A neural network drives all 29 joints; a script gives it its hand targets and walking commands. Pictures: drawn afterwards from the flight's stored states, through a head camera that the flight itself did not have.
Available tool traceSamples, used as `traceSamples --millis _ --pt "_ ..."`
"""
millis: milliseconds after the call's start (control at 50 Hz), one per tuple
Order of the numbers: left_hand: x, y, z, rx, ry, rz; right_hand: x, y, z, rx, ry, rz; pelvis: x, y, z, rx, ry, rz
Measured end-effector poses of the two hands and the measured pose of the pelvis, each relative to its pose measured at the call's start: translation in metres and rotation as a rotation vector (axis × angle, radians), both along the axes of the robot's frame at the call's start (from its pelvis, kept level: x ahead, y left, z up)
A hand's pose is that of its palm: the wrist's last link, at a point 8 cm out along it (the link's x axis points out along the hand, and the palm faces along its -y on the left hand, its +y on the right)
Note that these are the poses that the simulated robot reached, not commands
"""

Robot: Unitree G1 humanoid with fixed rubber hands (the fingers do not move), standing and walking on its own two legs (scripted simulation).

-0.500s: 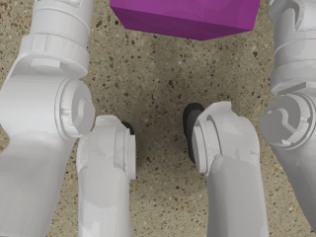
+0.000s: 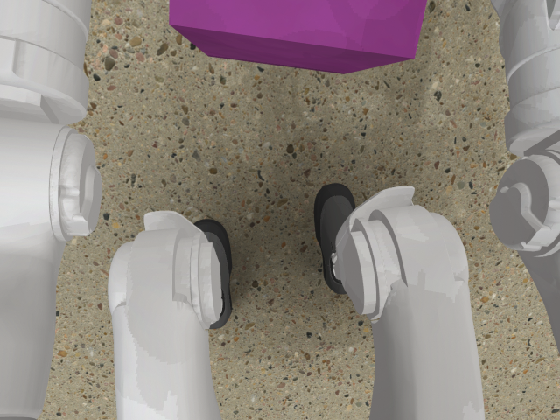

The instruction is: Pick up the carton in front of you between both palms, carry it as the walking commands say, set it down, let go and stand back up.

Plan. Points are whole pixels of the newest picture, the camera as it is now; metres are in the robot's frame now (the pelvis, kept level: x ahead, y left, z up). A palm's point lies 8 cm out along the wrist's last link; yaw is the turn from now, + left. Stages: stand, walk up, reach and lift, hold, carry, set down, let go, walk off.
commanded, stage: set down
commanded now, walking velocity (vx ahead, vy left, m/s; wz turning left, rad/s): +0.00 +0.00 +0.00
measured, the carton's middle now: out of the picture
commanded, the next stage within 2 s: let go in 0.90 s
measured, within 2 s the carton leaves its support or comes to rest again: neither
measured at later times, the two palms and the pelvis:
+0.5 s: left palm out of the picture +0.63 +0.12 +0.02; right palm out of the picture +0.55 -0.26 +0.02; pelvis +0.01 +0.00 +0.12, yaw +0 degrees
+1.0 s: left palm out of the picture +0.62 +0.13 +0.16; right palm out of the picture +0.54 -0.26 +0.16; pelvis +0.03 +0.00 +0.26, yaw +1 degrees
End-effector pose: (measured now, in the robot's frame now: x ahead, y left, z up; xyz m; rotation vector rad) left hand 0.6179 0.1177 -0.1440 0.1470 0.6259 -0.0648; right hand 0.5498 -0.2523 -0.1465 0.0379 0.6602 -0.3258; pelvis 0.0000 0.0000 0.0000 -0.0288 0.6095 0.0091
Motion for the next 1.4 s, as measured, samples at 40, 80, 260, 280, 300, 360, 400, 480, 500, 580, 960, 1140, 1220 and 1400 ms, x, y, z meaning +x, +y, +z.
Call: traceSamples --millis 40,80,260,280,300,360,400,480,500,580,960,1140,1220,1400 --pt "0.003 -0.004 0.017 0.006 -0.012 0.000 0.002 0.002 0.016 0.004 -0.021 -0.001 -0.001 0.000 0.006 0.004 0.005 -0.005" --pt "0.004 -0.006 0.035 0.011 -0.012 0.004 0.002 0.003 0.034 0.005 -0.030 -0.005 -0.002 0.001 0.014 0.008 0.014 -0.009" --pt "0.005 -0.003 0.102 0.007 0.021 0.024 -0.001 0.001 0.100 -0.005 -0.021 -0.010 0.001 0.002 0.061 0.020 0.118 -0.015" --pt "0.005 -0.002 0.107 0.006 0.021 0.025 -0.001 0.001 0.106 -0.007 -0.022 -0.009 0.002 0.002 0.066 0.020 0.128 -0.015" --pt "0.006 -0.001 0.113 0.006 0.019 0.027 -0.001 0.001 0.111 -0.008 -0.023 -0.008 0.002 0.002 0.070 0.020 0.138 -0.015" --pt "0.007 0.003 0.127 0.005 0.013 0.029 0.000 0.001 0.126 -0.012 -0.026 -0.007 0.004 0.002 0.083 0.020 0.163 -0.013" --pt "0.007 0.005 0.136 0.005 0.010 0.030 0.001 0.001 0.136 -0.015 -0.027 -0.007 0.006 0.002 0.092 0.019 0.178 -0.012" --pt "0.008 0.006 0.156 0.005 0.006 0.026 0.002 -0.002 0.157 -0.018 -0.029 -0.008 0.009 0.002 0.111 0.018 0.202 -0.011" --pt "0.009 0.006 0.161 0.006 0.006 0.025 0.002 -0.003 0.163 -0.018 -0.029 -0.008 0.010 0.002 0.117 0.017 0.206 -0.011" --pt "0.009 0.006 0.184 0.006 0.009 0.019 0.001 -0.007 0.188 -0.015 -0.029 -0.008 0.014 0.002 0.139 0.018 0.221 -0.013" --pt "0.005 0.012 0.301 0.001 0.022 0.015 -0.006 -0.008 0.300 -0.018 -0.025 0.018 0.030 -0.002 0.249 0.030 0.216 -0.014" --pt "-0.042 0.021 0.327 0.076 0.048 0.082 -0.037 -0.005 0.324 -0.077 0.053 0.161 0.047 -0.008 0.293 0.042 0.168 -0.011" --pt "-0.080 0.026 0.338 0.094 0.067 0.118 -0.064 -0.008 0.340 -0.097 0.097 0.226 0.057 -0.013 0.312 0.047 0.117 -0.009" --pt "-0.143 0.038 0.378 0.091 0.082 0.114 -0.126 -0.020 0.388 -0.097 0.131 0.270 0.076 -0.021 0.344 0.045 -0.026 -0.014"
